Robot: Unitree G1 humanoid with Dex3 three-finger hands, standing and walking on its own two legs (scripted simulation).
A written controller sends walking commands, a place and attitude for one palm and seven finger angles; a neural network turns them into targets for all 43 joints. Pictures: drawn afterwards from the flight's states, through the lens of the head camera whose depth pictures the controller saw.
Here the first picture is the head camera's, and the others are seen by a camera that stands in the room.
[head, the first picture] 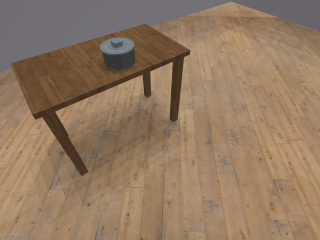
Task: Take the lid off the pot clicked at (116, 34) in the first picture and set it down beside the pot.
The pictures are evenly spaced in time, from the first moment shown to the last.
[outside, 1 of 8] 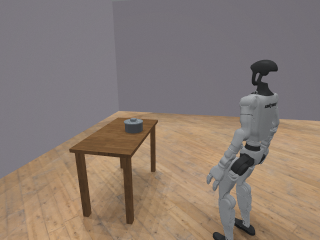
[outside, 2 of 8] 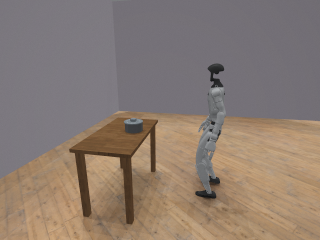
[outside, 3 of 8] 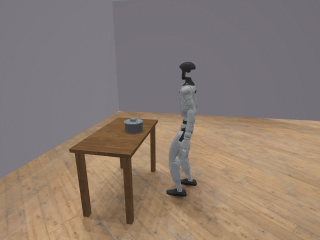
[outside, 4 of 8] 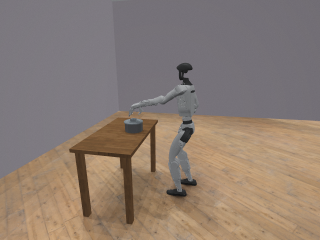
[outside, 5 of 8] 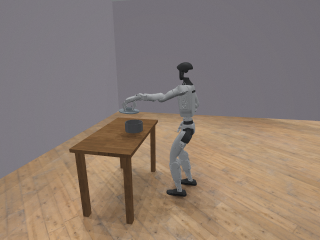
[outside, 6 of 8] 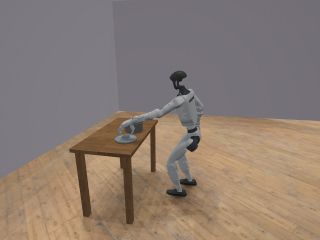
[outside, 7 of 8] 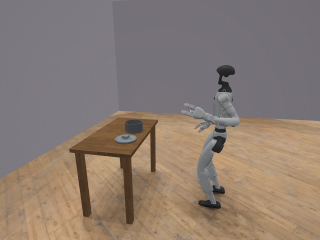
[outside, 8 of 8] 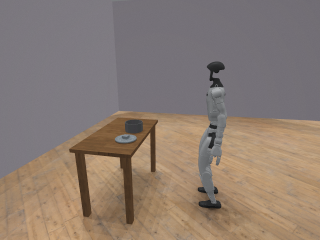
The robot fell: no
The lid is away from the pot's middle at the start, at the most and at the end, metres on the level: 0.00 0.25 0.25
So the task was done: yes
